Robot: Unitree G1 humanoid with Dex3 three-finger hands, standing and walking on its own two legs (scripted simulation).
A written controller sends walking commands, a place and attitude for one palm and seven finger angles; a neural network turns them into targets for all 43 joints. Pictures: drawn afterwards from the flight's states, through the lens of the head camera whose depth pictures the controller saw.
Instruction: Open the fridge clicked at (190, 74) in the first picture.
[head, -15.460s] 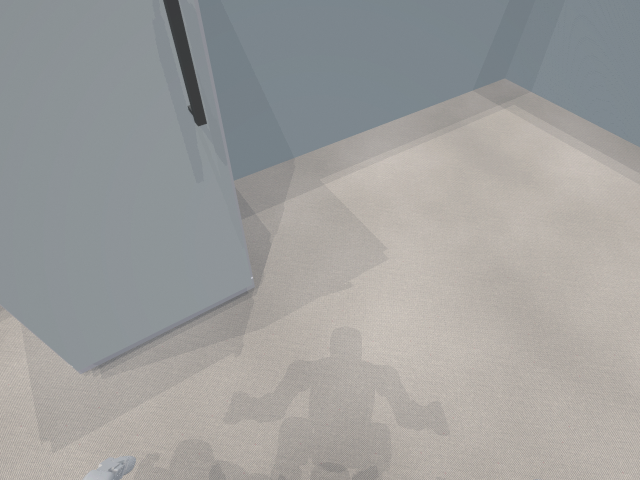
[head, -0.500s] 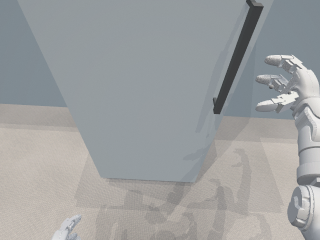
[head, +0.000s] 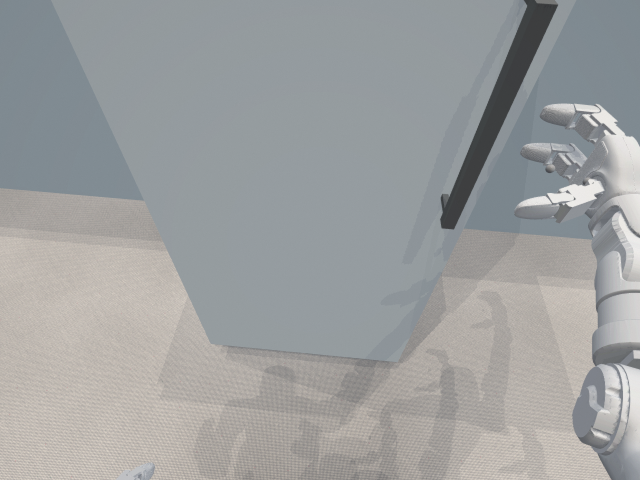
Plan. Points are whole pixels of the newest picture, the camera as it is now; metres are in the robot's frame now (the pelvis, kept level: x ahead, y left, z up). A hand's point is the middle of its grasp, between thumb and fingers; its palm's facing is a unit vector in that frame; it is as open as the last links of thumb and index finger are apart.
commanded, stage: move the hooked fingers beside the handle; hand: right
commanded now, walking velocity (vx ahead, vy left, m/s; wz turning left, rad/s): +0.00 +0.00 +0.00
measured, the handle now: (480, 130) +0.52 -0.14 +0.18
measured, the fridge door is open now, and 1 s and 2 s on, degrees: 0 0 0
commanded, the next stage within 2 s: feel for the door with the fingertips in 0.46 s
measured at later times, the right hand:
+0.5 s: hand (549, 165) +0.45 -0.20 +0.19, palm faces +0.00 +1.00 -0.02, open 14.0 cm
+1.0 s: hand (497, 156) +0.45 -0.14 +0.19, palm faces -0.03 +1.00 +0.00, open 14.0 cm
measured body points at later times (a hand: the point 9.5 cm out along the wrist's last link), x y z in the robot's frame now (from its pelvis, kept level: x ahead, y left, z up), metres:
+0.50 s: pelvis -0.01 +0.01 +0.00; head +0.02 +0.01 +0.45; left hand +0.09 +0.26 -0.11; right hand +0.44 -0.25 +0.19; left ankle +0.04 +0.12 -0.74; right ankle -0.04 -0.10 -0.74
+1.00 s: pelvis -0.01 +0.01 +0.00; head +0.02 +0.02 +0.45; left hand +0.08 +0.26 -0.12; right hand +0.45 -0.20 +0.19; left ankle +0.04 +0.12 -0.74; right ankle -0.04 -0.10 -0.74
